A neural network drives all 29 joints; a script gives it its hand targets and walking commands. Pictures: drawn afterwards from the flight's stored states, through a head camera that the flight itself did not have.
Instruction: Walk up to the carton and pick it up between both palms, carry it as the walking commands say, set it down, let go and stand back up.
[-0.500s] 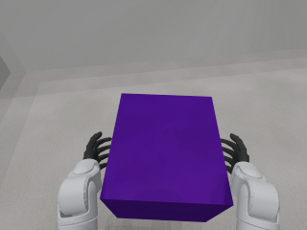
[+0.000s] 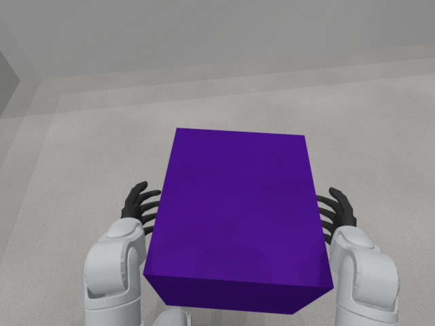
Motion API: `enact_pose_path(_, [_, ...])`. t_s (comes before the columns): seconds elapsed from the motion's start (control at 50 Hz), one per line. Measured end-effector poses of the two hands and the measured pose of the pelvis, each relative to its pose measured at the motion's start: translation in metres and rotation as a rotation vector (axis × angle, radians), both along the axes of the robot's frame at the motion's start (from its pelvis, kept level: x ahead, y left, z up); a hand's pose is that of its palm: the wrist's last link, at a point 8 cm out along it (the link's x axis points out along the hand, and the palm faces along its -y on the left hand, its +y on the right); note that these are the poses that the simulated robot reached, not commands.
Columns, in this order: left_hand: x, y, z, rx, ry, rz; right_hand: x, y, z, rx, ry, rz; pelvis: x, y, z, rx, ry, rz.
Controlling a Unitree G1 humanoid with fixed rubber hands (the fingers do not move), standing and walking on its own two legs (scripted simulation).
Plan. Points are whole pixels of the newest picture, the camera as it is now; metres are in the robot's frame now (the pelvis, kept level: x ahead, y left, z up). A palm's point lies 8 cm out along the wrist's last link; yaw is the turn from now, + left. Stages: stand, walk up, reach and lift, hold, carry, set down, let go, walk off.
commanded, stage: carry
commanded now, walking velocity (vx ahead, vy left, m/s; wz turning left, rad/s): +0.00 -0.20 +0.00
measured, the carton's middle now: (234, 221) +0.32 +0.00 -0.02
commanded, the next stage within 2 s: none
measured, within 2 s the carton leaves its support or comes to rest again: neither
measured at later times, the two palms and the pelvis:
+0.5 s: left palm (180, 254) +0.21 +0.08 +0.10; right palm (413, 263) +0.21 -0.26 +0.09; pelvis -0.05 -0.09 +0.01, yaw +1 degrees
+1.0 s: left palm (182, 302) +0.14 +0.07 +0.10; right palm out of the picture +0.16 -0.27 +0.10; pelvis -0.10 -0.11 +0.01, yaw +3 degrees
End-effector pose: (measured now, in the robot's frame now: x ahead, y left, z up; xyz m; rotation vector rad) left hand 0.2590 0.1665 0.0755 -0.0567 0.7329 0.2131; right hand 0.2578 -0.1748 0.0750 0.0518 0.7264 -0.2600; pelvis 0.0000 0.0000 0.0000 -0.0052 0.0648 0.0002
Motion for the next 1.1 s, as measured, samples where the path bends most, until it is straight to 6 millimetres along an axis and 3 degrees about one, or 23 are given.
enact_pose_path(0.12, [-0.006,-0.009,0.006,-0.016,-0.045,0.002,-0.004,-0.008,0.015,-0.022,-0.046,0.0,-0.009,-0.01,0.0,0.005,0.019,0.007])
enact_pose_path(0.24, [-0.023,-0.02,0.0,-0.04,-0.021,0.008,-0.021,-0.018,0.016,-0.058,-0.016,0.005,-0.024,-0.024,0.003,-0.009,-0.004,-0.002])
enact_pose_path(0.34, [-0.038,-0.039,0.01,-0.025,0.004,0.012,-0.036,-0.038,0.018,-0.04,0.011,0.006,-0.035,-0.045,0.012,-0.03,-0.003,0.008])
enact_pose_path(0.46, [-0.049,-0.077,0.02,0.026,-0.044,0.014,-0.042,-0.075,0.016,-0.004,-0.039,0.014,-0.047,-0.08,0.005,-0.016,-0.004,0.014])
enact_pose_path(0.58, [-0.06,-0.1,0.023,0.046,-0.012,-0.006,-0.062,-0.098,0.014,0.026,-0.009,-0.016,-0.061,-0.096,0.011,0.015,-0.003,0.03])
enact_pose_path(0.86, [-0.106,-0.099,0.024,0.019,-0.023,0.056,-0.087,-0.097,0.026,-0.007,-0.025,0.041,-0.095,-0.112,0.011,0.016,-0.03,0.046])
enact_pose_path(1.1, [-0.116,-0.098,0.023,0.029,-0.013,0.055,-0.098,-0.096,0.023,-0.002,-0.019,0.038,-0.107,-0.11,0.011,0.016,-0.035,0.055])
